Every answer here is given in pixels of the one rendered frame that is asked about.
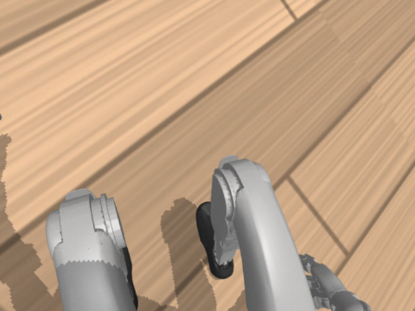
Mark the right robot hand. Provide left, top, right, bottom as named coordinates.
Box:
left=299, top=254, right=347, bottom=310

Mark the left robot foot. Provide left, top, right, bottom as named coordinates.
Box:
left=122, top=246, right=138, bottom=310

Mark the right robot arm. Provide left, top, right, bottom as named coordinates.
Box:
left=329, top=291, right=372, bottom=311

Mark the right robot foot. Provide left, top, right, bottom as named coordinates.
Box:
left=196, top=202, right=233, bottom=279

